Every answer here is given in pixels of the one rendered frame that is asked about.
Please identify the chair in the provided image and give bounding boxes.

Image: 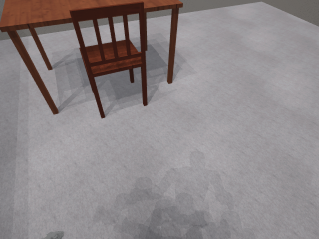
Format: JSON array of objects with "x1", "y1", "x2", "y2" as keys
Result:
[{"x1": 69, "y1": 1, "x2": 148, "y2": 118}]

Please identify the table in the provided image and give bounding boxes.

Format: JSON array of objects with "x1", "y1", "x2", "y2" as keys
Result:
[{"x1": 0, "y1": 0, "x2": 183, "y2": 114}]

